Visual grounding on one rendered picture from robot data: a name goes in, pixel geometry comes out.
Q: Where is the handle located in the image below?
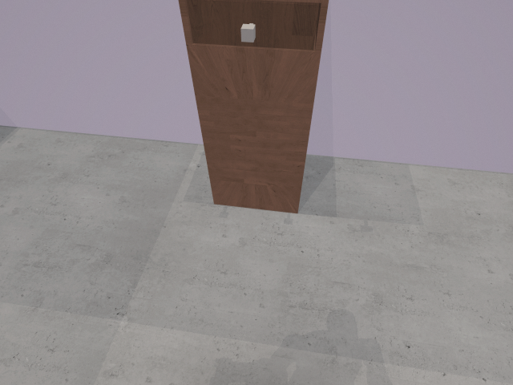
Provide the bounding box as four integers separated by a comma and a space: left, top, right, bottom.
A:
240, 23, 256, 43

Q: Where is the cabinet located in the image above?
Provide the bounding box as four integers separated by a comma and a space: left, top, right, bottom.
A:
179, 0, 329, 213

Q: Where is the drawer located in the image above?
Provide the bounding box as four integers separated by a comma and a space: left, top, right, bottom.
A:
187, 0, 319, 51

